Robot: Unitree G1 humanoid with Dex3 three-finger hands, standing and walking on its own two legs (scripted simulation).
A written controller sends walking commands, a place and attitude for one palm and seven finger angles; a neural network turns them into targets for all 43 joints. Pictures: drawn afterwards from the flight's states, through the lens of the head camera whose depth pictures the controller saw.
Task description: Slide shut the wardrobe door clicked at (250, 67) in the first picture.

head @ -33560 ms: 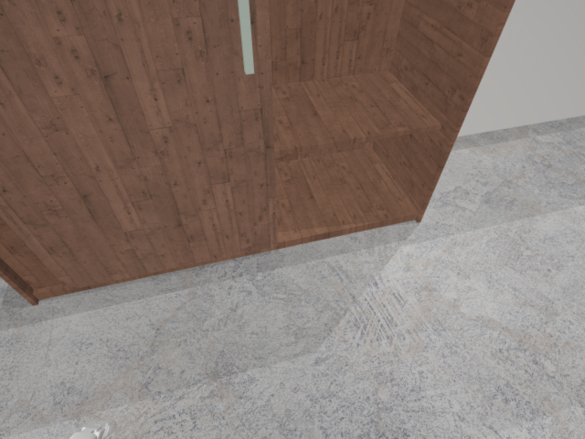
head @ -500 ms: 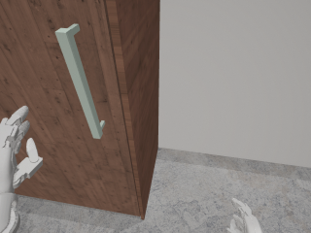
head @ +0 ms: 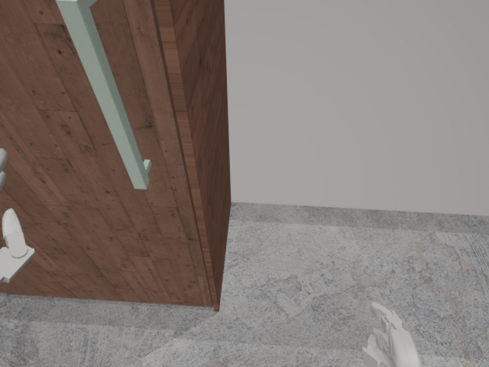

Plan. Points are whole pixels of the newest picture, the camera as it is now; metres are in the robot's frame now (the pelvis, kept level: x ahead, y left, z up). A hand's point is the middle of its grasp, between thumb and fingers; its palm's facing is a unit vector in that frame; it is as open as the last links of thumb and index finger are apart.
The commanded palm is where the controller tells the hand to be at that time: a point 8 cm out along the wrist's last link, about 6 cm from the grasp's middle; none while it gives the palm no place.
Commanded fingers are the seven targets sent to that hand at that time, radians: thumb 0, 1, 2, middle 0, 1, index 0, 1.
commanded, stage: step back with the hand held close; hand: left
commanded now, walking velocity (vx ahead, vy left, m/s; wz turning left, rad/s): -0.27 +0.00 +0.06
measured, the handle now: (120, 108) +0.41 +0.22 +0.22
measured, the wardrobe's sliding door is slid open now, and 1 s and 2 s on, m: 0.00 0.00 0.00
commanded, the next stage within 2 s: stop stepping back and stand still in 0.92 s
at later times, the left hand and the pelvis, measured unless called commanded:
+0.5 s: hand out of the picture +0.13 +0.26 +0.17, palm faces +0.53 -0.72 -0.44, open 7.4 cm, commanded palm +0.06 +0.30 +0.19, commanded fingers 0.00 0.90 0.90 -0.20 -0.30 -0.20 -0.30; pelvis -0.06 -0.01 -0.02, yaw +4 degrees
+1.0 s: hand out of the picture +0.08 +0.24 +0.18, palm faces +0.38 -0.81 -0.45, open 7.4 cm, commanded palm +0.00 +0.29 +0.19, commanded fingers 0.00 0.90 0.90 -0.20 -0.30 -0.20 -0.30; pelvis -0.15 -0.01 +0.00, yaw -1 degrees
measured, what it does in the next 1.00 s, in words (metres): walks backwards: right foot, then left foot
